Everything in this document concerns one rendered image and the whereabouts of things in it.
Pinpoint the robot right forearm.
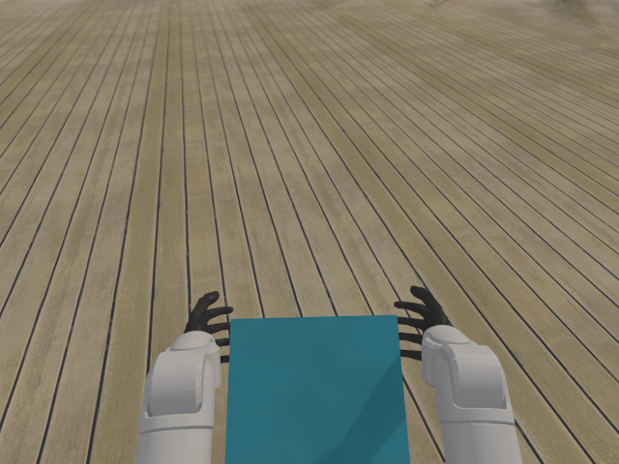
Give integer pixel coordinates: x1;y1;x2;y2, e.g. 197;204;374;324
422;325;522;464

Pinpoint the carton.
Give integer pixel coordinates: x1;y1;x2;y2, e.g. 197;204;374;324
225;315;410;464

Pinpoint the robot left forearm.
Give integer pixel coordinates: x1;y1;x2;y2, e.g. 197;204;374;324
135;331;221;464

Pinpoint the left robot hand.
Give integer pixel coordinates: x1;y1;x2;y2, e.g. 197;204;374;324
183;291;233;363

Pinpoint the right robot hand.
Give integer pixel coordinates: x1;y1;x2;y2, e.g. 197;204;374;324
394;285;449;361

